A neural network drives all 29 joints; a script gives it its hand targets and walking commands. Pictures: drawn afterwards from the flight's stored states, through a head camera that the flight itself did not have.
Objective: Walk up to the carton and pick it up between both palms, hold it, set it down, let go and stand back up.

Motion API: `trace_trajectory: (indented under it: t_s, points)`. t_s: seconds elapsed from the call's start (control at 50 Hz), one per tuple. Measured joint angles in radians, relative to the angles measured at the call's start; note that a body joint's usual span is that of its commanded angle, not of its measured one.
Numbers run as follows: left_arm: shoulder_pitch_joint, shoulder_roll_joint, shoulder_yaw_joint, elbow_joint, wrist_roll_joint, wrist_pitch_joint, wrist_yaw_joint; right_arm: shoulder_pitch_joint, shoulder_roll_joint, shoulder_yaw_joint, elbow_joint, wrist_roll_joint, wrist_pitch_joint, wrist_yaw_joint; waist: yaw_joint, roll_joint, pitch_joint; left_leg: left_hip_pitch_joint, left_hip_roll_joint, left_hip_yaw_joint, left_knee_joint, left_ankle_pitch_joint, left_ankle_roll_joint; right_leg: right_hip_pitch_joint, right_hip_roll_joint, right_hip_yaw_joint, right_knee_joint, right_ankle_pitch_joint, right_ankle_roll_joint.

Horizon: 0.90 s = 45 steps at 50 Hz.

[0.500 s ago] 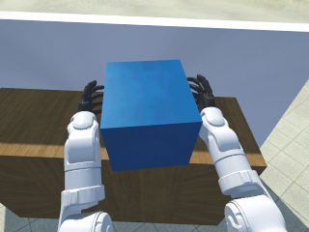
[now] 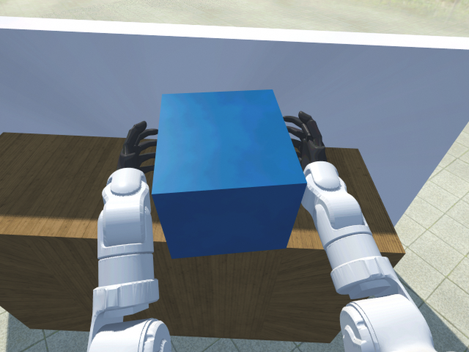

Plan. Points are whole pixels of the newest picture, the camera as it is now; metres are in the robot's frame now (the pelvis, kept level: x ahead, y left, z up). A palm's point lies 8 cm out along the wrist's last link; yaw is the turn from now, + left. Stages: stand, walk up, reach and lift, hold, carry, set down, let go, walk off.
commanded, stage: hold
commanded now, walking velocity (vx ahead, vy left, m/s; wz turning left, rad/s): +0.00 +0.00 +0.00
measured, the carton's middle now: (223, 171) +0.38 +0.00 +0.13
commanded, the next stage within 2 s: set down in 0.42 s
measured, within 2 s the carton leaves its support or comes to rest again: neither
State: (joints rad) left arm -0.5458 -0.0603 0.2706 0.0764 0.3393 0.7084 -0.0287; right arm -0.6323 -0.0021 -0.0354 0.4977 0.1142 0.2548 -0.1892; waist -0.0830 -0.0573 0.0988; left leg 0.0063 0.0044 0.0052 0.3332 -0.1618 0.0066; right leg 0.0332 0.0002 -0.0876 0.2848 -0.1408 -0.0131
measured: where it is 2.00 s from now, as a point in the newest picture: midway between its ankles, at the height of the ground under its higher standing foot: outside the picture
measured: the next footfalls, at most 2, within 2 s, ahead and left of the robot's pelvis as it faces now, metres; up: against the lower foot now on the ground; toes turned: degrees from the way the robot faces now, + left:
none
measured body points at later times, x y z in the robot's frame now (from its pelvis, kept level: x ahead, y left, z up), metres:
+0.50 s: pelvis +0.00 +0.00 +0.00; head -0.03 +0.02 +0.45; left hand +0.37 +0.15 +0.17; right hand +0.37 -0.14 +0.17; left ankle +0.03 +0.11 -0.75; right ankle +0.03 -0.11 -0.75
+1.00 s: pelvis +0.03 +0.00 +0.00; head +0.01 +0.02 +0.45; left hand +0.39 +0.15 +0.11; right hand +0.40 -0.14 +0.13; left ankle +0.03 +0.11 -0.75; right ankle +0.03 -0.11 -0.75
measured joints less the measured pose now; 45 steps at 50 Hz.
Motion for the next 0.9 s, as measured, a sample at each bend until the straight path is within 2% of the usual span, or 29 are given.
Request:
trace_trajectory:
  t_s: [0.36,0.54,0.64,0.76,0.9]
  points:
    - [0.016,0.000,-0.009,-0.022,-0.001,0.004,0.001,0.012,-0.003,0.011,-0.017,0.010,0.000,-0.002,-0.004,-0.001,-0.001,-0.001,0.000,0.001,0.004,-0.003,0.000,0.001,0.000,0.001,-0.003,0.001,0.001]
    - [0.014,-0.004,-0.012,-0.005,-0.004,-0.020,0.006,0.020,0.003,-0.009,-0.019,-0.005,-0.015,0.006,0.012,0.009,-0.012,-0.011,0.003,0.006,0.011,-0.008,0.000,-0.011,0.002,0.006,0.006,-0.003,-0.001]
    - [0.010,-0.013,0.002,0.037,-0.004,-0.092,0.002,0.028,0.024,-0.045,0.002,-0.056,-0.075,0.021,0.022,0.011,-0.022,-0.012,0.001,0.003,0.007,-0.009,0.000,-0.015,0.000,0.004,0.012,-0.011,-0.001]
    - [0.003,-0.019,0.021,0.126,0.011,-0.192,-0.016,0.039,0.048,-0.095,0.063,-0.127,-0.190,0.040,0.038,0.006,-0.019,0.001,-0.002,-0.003,-0.012,-0.007,-0.002,-0.006,-0.002,-0.003,0.007,-0.018,-0.002]
    - [0.062,-0.010,0.002,0.180,-0.016,-0.272,-0.006,0.076,0.053,-0.092,0.107,-0.142,-0.287,0.046,0.038,0.003,-0.005,-0.006,0.001,-0.013,-0.011,-0.016,-0.008,-0.002,0.002,-0.013,-0.010,-0.022,-0.004]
